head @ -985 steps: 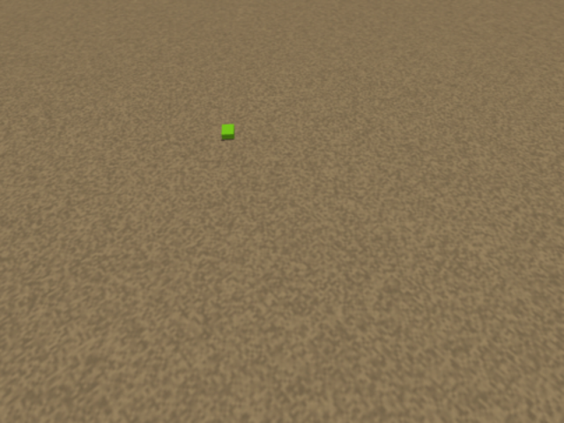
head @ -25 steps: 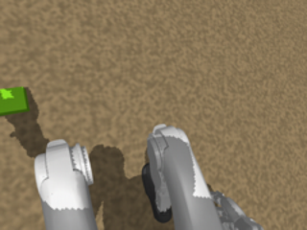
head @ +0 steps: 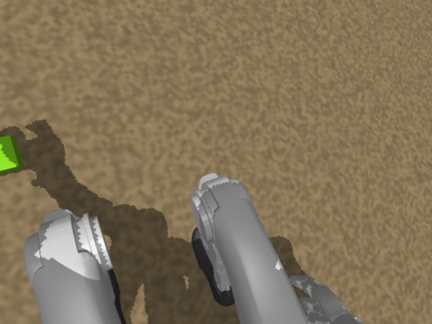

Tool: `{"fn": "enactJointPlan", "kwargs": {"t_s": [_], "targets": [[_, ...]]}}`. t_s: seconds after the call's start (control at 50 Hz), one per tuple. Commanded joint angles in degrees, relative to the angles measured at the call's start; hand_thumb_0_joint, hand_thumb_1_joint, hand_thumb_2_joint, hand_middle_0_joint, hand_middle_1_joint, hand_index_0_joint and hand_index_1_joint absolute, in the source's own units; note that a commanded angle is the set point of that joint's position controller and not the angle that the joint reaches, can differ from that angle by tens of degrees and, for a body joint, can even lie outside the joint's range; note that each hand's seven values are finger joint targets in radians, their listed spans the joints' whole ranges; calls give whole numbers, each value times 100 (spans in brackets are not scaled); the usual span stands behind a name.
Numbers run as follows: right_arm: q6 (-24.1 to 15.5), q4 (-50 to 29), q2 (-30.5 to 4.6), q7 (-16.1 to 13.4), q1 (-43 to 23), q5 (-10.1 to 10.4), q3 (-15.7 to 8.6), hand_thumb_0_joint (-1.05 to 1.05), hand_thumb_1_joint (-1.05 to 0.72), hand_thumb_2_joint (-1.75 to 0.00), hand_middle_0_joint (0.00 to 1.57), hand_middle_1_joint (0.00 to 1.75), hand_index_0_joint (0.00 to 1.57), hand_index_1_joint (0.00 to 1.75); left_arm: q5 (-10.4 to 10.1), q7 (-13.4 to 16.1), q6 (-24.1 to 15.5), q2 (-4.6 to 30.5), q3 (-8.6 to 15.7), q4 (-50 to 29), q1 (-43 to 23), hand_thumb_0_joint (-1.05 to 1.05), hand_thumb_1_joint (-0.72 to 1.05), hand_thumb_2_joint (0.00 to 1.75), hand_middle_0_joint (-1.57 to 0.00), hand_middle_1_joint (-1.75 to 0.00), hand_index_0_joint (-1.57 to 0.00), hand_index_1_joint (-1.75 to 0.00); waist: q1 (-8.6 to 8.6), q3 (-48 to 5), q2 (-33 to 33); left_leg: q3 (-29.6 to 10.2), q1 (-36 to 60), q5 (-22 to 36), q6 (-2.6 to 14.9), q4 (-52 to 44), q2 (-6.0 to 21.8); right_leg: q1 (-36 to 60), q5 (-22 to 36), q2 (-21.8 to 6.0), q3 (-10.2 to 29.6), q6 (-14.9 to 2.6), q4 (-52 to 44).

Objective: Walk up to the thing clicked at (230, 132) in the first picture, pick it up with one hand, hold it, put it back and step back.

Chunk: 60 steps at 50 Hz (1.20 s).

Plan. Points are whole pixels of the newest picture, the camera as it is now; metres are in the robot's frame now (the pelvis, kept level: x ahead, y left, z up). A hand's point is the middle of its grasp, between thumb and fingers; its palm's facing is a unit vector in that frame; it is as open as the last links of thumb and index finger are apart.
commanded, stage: approach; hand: left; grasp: from above
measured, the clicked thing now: out of the picture +0.46 +0.34 -0.31
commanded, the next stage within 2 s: close in in 0.08 s
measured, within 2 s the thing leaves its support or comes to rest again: neither
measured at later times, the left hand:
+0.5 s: hand out of the picture +0.45 +0.33 -0.21, palm faces -0.46 -0.10 -0.88, open 13.2 cm
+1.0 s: hand out of the picture +0.45 +0.33 -0.26, palm faces -0.47 -0.11 -0.88, open 13.6 cm
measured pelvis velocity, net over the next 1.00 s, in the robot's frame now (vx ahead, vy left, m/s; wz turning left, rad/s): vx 0.01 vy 0.01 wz -0.07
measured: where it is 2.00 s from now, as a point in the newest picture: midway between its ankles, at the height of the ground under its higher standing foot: (167, 297)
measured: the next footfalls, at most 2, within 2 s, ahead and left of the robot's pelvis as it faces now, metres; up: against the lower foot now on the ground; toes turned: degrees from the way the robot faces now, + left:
none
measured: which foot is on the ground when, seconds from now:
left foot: down 0.00-1.00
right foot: down 0.00-1.00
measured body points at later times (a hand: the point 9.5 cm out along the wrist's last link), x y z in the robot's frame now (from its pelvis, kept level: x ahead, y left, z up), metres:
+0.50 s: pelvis +0.00 +0.01 -0.01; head +0.25 +0.12 +0.35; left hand +0.47 +0.34 -0.16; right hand +0.08 -0.26 -0.09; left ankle +0.08 +0.14 -0.29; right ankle +0.10 -0.12 -0.29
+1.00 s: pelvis +0.01 +0.01 -0.02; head +0.28 +0.12 +0.32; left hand +0.47 +0.33 -0.21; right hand +0.06 -0.24 -0.09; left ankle +0.08 +0.14 -0.29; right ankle +0.10 -0.12 -0.29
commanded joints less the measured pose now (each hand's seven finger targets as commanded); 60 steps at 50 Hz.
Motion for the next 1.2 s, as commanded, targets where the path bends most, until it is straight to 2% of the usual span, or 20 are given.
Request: {"fn": "enactJointPlan", "kwargs": {"t_s": [0.0, 0.06, 0.18, 0.28, 0.3, 0.34, 0.44, 0.46, 0.5, 0.58, 0.62, 0.7, 0.74, 0.78, 0.84, 0.94, 0.98, 1.04, 1.12, 1.18], "targets": [[-49, -108, -1449, -120, 864, -5, -474, 0, -90, -89, 20, 30, 20, 30, -226, 7, -225, 1878, 141, -1027, -1652, 0, -34, 82, -27, -84, -27, -84, 195, -3862, 1733, 765, 2532, 593, 392, -1120, -6, 2154, 1032, 31, -378, -497, -1496], [-23, -19, -1481, -139, 984, -49, -492, 0, -90, -89, 20, 30, 20, 30, -189, -92, -476, 1721, 6, -1011, -1757, 0, -35, 84, -27, -85, -27, -85, 33, -3695, 1703, 681, 2592, 524, 365, -1092, -9, 1973, 965, 16, -495, -510, -1482], [2, 65, -1561, -98, 1067, -146, -477, 0, -90, -90, 20, 30, 20, 30, -41, -39, -843, 1639, -121, -1007, -1818, 0, -33, 84, -27, -88, -28, -87, 26, -3774, 2073, 591, 3221, 809, 302, -1093, 5, 1810, 1246, -16, -720, -507, -1354], [-5, 65, -1574, -44, 958, -219, -379, 0, -90, -90, 20, 30, 20, 30, 169, 269, -884, 1725, -79, -482, -1631, 0, -36, 84, -22, -91, -23, -89, 24, -3489, 2136, 560, 3192, 1033, 297, -1071, 35, 1697, 1451, 19, -806, -506, -1254], [-1, 71, -1636, -45, 962, -252, -379, 0, -90, -89, 20, 30, 20, 30, 230, 361, -915, 1935, 88, -770, -1828, 0, -36, 86, -23, -90, -24, -89, 62, -3714, 2277, 542, 3320, 1110, 283, -1102, 28, 1753, 1499, 16, -858, -505, -1216], [-7, 33, -1632, -19, 861, -264, -342, 0, -90, -89, 20, 30, 20, 30, 341, 491, -880, 1978, 105, -572, -1760, 0, -35, 84, -23, -89, -24, -87, 86, -3733, 2403, 531, 3410, 1246, 275, -1075, 50, 1672, 1591, 21, -880, -524, -1117], [-126, 42, -1640, 46, 724, -376, -237, 0, -90, -90, 20, 30, 20, 30, 480, 857, -714, 1651, -116, 272, -1693, 0, -42, 90, -18, -88, -18, -88, -238, -2961, 2124, 502, 2950, 823, 307, -1019, 76, 1351, 1373, 70, -911, -508, -1127], [-170, 44, -1672, 51, 731, -396, -225, 0, -90, -90, 20, 30, 20, 30, 495, 923, -702, 1746, -61, 177, -1750, 0, -42, 90, -18, -88, -18, -89, -243, -3004, 2078, 504, 2945, 770, 316, -1007, 76, 1408, 1350, 86, -903, -497, -1163], [-243, 7, -1721, 50, 691, -423, -166, 0, -90, -90, 20, 30, 20, 30, 496, 1065, -654, 2119, 109, -10, -1917, 0, -39, 88, -19, -88, -19, -88, -116, -3391, 2250, 520, 3076, 866, 304, -975, 75, 1645, 1444, 70, -876, -496, -1134], [-426, -13, -1779, 104, 615, -473, -125, 0, -90, -90, 20, 30, 20, 30, 426, 1189, -520, 1915, -46, 329, -1972, 0, -40, 88, -19, -88, -19, -88, -365, -3053, 2251, 459, 2964, 605, 278, -962, 95, 1383, 1229, 87, -978, -509, -1031], [-486, -60, -1815, 102, 544, -474, -93, 0, -90, -90, 20, 30, 20, 30, 411, 1250, -499, 2201, 61, 201, -1966, 0, -40, 88, -19, -88, -19, -88, -218, -3275, 2405, 460, 3015, 584, 260, -970, 104, 1521, 1208, 100, -965, -527, -1037], [-625, -20, -1828, 171, 541, -524, -15, 0, -90, -90, 20, 30, 20, 30, 279, 1235, -394, 2075, -25, 360, -1798, 0, -40, 87, -19, -88, -19, -88, -318, -3090, 2318, 463, 2879, 610, 285, -853, 118, 1603, 1286, 131, -952, -492, -1027], [-663, -59, -1884, 177, 499, -516, -3, 0, -90, -90, 20, 30, 20, 30, 234, 1270, -396, 2356, 115, 213, -1726, 0, -43, 89, -17, -89, -17, -89, -183, -3368, 2455, 424, 3045, 777, 256, -852, 142, 1765, 1400, 132, -980, -508, -992], [-689, -16, -1856, 224, 507, -542, 40, 0, -90, -90, 20, 30, 20, 30, 214, 1239, -360, 2133, -22, 391, -1584, 0, -44, 89, -17, -90, -16, -90, -276, -3188, 2413, 418, 2997, 888, 256, -809, 147, 1752, 1524, 147, -1001, -499, -933], [-713, -17, -1900, 258, 547, -557, 71, 0, -90, -90, 20, 30, 20, 30, 100, 1233, -410, 2249, 74, 184, -1605, 0, -43, 89, -17, -88, -17, -88, -276, -3249, 2406, 383, 2963, 1000, 263, -795, 149, 1903, 1630, 150, -1040, -473, -978], [-752, -80, -1967, 330, 512, -615, 144, 0, -90, -90, 20, 30, 20, 30, 118, 1193, -454, 2285, 48, 440, -1423, 0, -44, 90, -17, -87, -17, -88, -374, -3029, 2253, 337, 2867, 932, 285, -704, 173, 1964, 1621, 171, -1054, -452, -963], [-744, -56, -1984, 325, 533, -616, 177, 0, -90, -90, 20, 30, 20, 30, 65, 1248, -537, 2429, 145, 62, -1559, 0, -47, 93, -16, -87, -14, -89, -292, -3297, 2316, 337, 2978, 1128, 293, -675, 179, 2175, 1810, 190, -1047, -423, -1031], [-751, -66, -1968, 361, 472, -649, 176, 0, -90, -90, 20, 30, 20, 30, 144, 1269, -539, 2221, 33, 481, -1290, 0, -47, 92, -15, -89, -14, -90, -372, -2963, 2347, 296, 2976, 1059, 255, -729, 194, 1949, 1687, 196, -1128, -456, -934], [-730, -75, -2018, 359, 410, -670, 197, 0, -90, -90, 20, 30, 20, 30, 180, 1371, -630, 2371, 74, 104, -1621, 0, -48, 93, -15, -89, -14, -90, -336, -3077, 2456, 266, 3012, 993, 237, -775, 194, 1970, 1652, 190, -1154, -462, -970], [-759, -65, -2044, 388, 392, -697, 193, 0, -90, -90, 20, 30, 20, 30, 229, 1431, -587, 2200, -4, 482, -1372, 0, -48, 94, -15, -89, -13, -90, -424, -2908, 2321, 237, 3003, 998, 239, -732, 221, 1902, 1666, 211, -1189, -446, -948]]}}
